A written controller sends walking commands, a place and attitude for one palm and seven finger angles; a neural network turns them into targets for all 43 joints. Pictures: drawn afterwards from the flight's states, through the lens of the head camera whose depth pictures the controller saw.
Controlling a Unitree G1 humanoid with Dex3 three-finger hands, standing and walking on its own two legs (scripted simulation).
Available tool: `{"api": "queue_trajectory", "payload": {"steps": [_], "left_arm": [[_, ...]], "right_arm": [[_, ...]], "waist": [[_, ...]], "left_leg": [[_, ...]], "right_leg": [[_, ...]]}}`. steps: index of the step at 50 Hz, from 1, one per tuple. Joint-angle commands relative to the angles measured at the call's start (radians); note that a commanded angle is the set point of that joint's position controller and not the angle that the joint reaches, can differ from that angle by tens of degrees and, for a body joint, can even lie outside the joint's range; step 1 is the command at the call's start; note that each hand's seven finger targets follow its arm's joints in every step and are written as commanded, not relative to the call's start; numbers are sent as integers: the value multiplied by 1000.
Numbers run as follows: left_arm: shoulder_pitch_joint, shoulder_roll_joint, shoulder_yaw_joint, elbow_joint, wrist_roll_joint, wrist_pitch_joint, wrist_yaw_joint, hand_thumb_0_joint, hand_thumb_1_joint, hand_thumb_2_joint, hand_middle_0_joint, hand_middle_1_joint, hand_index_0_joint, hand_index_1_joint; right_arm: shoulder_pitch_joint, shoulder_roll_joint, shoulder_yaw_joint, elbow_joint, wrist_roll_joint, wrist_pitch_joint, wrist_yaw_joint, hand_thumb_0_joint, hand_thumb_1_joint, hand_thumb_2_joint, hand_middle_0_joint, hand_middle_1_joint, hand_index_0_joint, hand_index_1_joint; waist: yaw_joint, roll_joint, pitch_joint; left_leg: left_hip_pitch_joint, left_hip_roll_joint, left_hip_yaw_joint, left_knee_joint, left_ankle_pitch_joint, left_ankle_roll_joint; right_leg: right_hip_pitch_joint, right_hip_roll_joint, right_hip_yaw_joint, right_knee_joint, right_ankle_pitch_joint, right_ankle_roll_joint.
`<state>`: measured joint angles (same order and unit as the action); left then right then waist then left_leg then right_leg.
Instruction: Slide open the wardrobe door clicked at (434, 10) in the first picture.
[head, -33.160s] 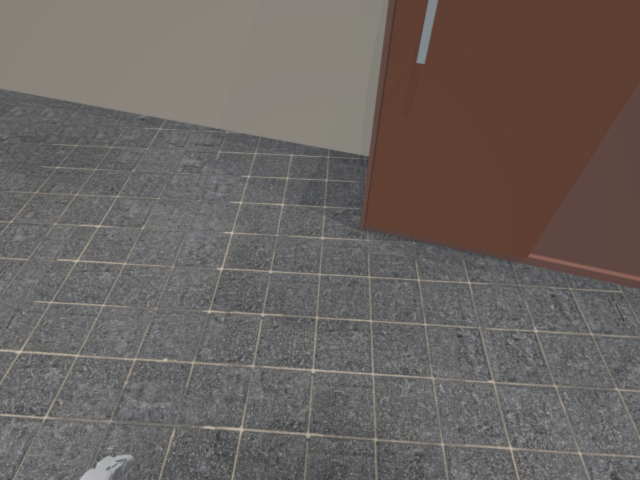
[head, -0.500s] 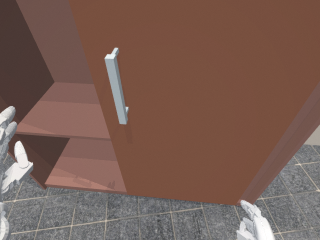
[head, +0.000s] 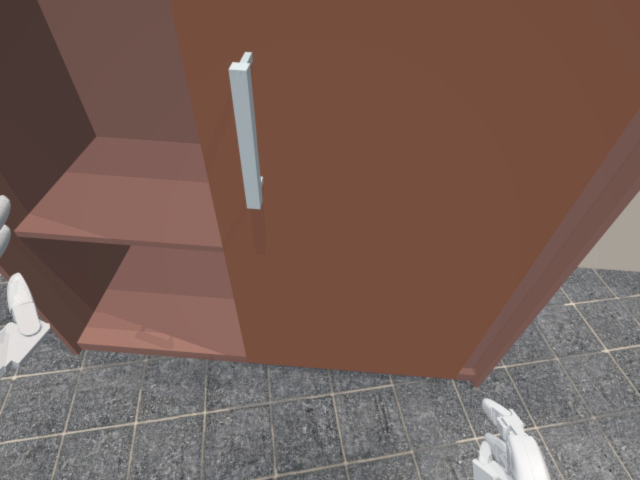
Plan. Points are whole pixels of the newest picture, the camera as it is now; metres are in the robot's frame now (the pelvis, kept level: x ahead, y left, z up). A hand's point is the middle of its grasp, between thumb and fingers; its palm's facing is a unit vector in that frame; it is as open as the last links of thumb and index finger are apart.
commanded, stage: step back with the hand held close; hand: left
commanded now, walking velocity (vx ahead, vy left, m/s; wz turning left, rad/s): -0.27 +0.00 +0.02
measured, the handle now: (251, 137) +0.56 +0.16 +0.15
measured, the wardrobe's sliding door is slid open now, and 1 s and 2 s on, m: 0.57 0.57 0.57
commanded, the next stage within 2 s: stop stepping back and stand still in 0.58 s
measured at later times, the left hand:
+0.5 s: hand out of the picture +0.11 +0.27 +0.18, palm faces +0.43 -0.81 -0.39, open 7.4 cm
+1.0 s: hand out of the picture -0.01 +0.35 +0.19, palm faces +0.53 -0.82 -0.22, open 7.4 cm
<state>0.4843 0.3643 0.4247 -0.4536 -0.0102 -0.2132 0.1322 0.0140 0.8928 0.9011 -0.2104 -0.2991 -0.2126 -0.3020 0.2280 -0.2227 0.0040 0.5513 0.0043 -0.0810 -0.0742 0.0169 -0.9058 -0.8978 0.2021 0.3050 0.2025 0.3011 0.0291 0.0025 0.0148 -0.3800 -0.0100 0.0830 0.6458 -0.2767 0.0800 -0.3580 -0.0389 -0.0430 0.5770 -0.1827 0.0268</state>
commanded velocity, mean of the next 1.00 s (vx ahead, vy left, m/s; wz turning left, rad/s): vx -0.15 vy -0.03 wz -0.02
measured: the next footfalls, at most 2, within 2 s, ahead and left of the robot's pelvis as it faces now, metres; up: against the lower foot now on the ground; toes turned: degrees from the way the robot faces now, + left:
right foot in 0.26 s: -0.01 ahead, -0.13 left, +0.00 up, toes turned +5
right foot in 0.82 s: -0.27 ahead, -0.09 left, +0.00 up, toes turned -2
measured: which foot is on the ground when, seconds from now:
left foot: down 0.00-0.80, up 0.82-0.92, down 0.94-1.00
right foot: down 0.00-0.12, up 0.14-0.24, down 0.26-0.52, up 0.54-0.80, down 0.82-0.96, up 0.98-1.00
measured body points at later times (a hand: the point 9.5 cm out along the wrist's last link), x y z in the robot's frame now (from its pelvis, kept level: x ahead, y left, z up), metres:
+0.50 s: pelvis -0.08 +0.01 +0.00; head -0.09 +0.04 +0.45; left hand +0.08 +0.31 +0.20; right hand +0.10 -0.23 -0.06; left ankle +0.05 +0.08 -0.72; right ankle -0.05 -0.13 -0.72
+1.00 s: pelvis -0.21 +0.06 -0.01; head -0.25 +0.11 +0.43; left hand -0.04 +0.39 +0.20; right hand -0.05 -0.17 -0.07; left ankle -0.11 +0.12 -0.72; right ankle -0.30 -0.08 -0.71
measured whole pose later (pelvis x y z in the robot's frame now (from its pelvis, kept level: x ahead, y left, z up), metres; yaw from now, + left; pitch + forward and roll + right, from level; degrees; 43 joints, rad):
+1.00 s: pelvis -0.21 +0.06 -0.01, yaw -1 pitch -3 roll -3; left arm 0.34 0.40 0.44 -0.47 -0.06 -0.17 0.15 0.01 0.89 0.90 -0.21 -0.30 -0.21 -0.30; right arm 0.24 -0.17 0.03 0.69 0.00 -0.14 -0.07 0.02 -0.90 -0.90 0.20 0.31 0.21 0.30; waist 0.04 -0.07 -0.05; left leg -0.45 -0.03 0.02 0.72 -0.24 0.08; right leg -0.16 0.02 0.01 0.79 -0.54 0.00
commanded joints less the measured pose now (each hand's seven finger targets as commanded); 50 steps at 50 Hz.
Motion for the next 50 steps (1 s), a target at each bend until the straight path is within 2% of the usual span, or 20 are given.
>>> {"api": "queue_trajectory", "payload": {"steps": [1, 6, 9, 12, 17, 22, 25, 26, 28, 31, 37, 39, 40, 41, 42, 43, 44, 46, 48, 50], "left_arm": [[-139, 213, 104, -282, 4, -93, 27, 0, 900, 900, -200, -300, -200, -300], [-84, 236, 161, -324, 9, -118, 40, 0, 900, 900, -200, -300, -200, -300], [2, 229, 188, -253, 8, -123, 27, 0, 900, 900, -200, -300, -200, -300], [1, 212, 176, -192, 9, -129, 11, 0, 900, 900, -200, -300, -200, -300], [-117, 221, 76, -236, -26, -139, 17, 0, 900, 900, -200, -300, -200, -300], [-98, 298, 129, -274, -20, -118, 25, 0, 900, 900, -200, -300, -200, -300], [-68, 291, 151, -290, -23, -129, 15, 0, 900, 900, -200, -300, -200, -300], [-67, 281, 166, -292, -17, -138, 9, 0, 900, 900, -200, -300, -200, -300], [-51, 290, 215, -220, -5, -140, 2, 0, 900, 900, -200, -300, -200, -300], [-38, 241, 162, -249, -35, -126, -7, 0, 900, 900, -200, -300, -200, -300], [0, 234, 102, -384, -62, -83, 9, 0, 900, 900, -200, -300, -200, -300], [-40, 278, 122, -372, -54, -76, 17, 0, 900, 900, -200, -300, -200, -300], [-75, 305, 136, -366, -57, -72, 23, 0, 900, 900, -200, -300, -200, -300], [-101, 346, 176, -370, -65, -63, 28, 0, 900, 900, -200, -300, -200, -300], [-178, 376, 216, -393, -70, -58, 41, 0, 900, 900, -200, -300, -200, -300], [-184, 296, 150, -293, -70, -37, 23, 0, 900, 900, -200, -300, -200, -300], [-197, 228, 87, -228, -54, -15, 7, 0, 900, 900, -200, -300, -200, -300], [-259, 223, 70, -172, -43, 8, 9, 0, 900, 900, -200, -300, -200, -300], [-365, 196, 13, -187, -44, 10, 8, 0, 900, 900, -200, -300, -200, -300], [-346, 272, 52, -240, -37, -11, 13, 0, 900, 900, -200, -300, -200, -300]], "right_arm": [[-73, -135, -54, -146, -11, -77, -10, 0, -900, -900, 200, 300, 200, 300], [-80, -135, -54, -146, -12, -113, -19, 0, -900, -900, 200, 300, 200, 300], [-74, -143, -73, -142, -11, -124, -10, 0, -900, -900, 200, 300, 200, 300], [-86, -147, -75, -132, -17, -124, -5, 0, -900, -900, 200, 300, 200, 300], [-81, -107, -73, -65, -3, -126, 0, 0, -900, -900, 200, 300, 200, 300], [-114, -98, -58, -84, -10, -93, -7, 0, -900, -900, 200, 300, 200, 300], [-126, -124, -55, -113, -10, -90, -11, 0, -900, -900, 200, 300, 200, 300], [-131, -143, -64, -122, -10, -100, -10, 0, -900, -900, 200, 300, 200, 300], [-133, -151, -81, -111, -33, -110, -11, 0, -900, -900, 200, 300, 200, 300], [-119, -118, -91, -100, -21, -123, 13, 0, -900, -900, 200, 300, 200, 300], [-69, -98, -70, -73, -17, -152, 23, 0, -900, -900, 200, 300, 200, 300], [-53, -101, -60, -49, -12, -133, 14, 0, -900, -900, 200, 300, 200, 300], [-68, -96, -59, -28, -13, -120, 9, 0, -900, -900, 200, 300, 200, 300], [-95, -94, -57, -29, -20, -113, 4, 0, -900, -900, 200, 300, 200, 300], [-121, -101, -45, -46, -35, -117, 6, 0, -900, -900, 200, 300, 200, 300], [-68, -81, -41, -23, -21, -114, 2, 0, -900, -900, 200, 300, 200, 300], [-96, -108, -60, -39, -1, -110, -7, 0, -900, -900, 200, 300, 200, 300], [-82, -121, -40, -5, 2, -101, -21, 0, -900, -900, 200, 300, 200, 300], [-91, -141, -22, -33, -3, -120, -17, 0, -900, -900, 200, 300, 200, 300], [-100, -99, 0, -48, -19, -140, -11, 0, -900, -900, 200, 300, 200, 300]], "waist": [[-33, -17, -20], [-7, 249, -145], [-7, 176, -141], [-16, 147, -28], [-39, -150, -204], [-38, -78, -90], [-26, 169, -68], [-18, 312, -93], [-4, 352, -119], [19, 172, -188], [7, 256, -314], [-6, 0, -234], [-10, -182, -143], [-7, -230, -95], [-10, -139, -112], [-25, -191, -132], [-45, -206, 2], [-78, 122, 39], [-74, 516, 76], [-44, 307, 4]], "left_leg": [[-122, 73, -167, -160, -348, -8], [-258, 230, -343, -441, -376, 36], [-331, 272, -340, -440, -446, 59], [-379, 233, -302, -389, -432, 39], [256, 48, -82, 17, 132, -82], [180, 14, -84, 0, 50, -88], [54, 138, -246, -320, 36, -39], [-135, 246, -375, -502, -237, 11], [-412, 386, -499, -707, -600, 60], [-120, 283, -287, -588, -319, -3], [300, 144, -109, -513, -79, -186], [375, 40, 9, -110, 30, -177], [346, 25, -49, 179, 27, -141], [210, 27, -99, 374, -21, -123], [104, 63, -168, 416, -43, -119], [100, 69, -200, 380, -40, -117], [69, 67, -182, 249, -2, -98], [223, 72, -153, -76, 36, -72], [147, 268, -569, -446, -216, 6], [96, 305, -692, -584, -506, -83]], "right_leg": [[-11, -80, 205, -197, -344, -73], [281, 76, 32, 199, -51, -9], [348, 98, 49, 217, -122, -10], [331, 93, 71, 50, -92, -30], [-93, -129, 279, -227, 217, -92], [-154, -137, 255, -269, 68, -100], [-30, 78, 95, -82, -67, -19], [169, 155, 54, 123, -131, -3], [369, 199, 57, 523, -259, -15], [211, 179, 11, 445, -328, -39], [181, 179, -98, -163, -404, -79], [-9, -18, 75, -401, -285, -147], [-205, -179, 230, -452, -302, -199], [-228, -288, 304, -466, -296, -265], [-164, -338, 322, -408, -181, -302], [-94, -278, 199, -327, -282, -264], [-102, -190, 194, -289, -273, -217], [-149, -76, 60, -31, -216, -108], [-169, 108, 12, 356, -422, -29], [-124, 92, 93, 473, -367, -61]]}}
